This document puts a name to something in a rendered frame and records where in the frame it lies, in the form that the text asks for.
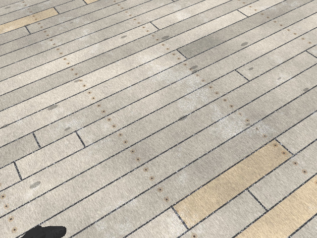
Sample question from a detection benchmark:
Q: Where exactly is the left robot hand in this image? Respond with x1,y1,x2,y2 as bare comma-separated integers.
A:
21,225,66,238

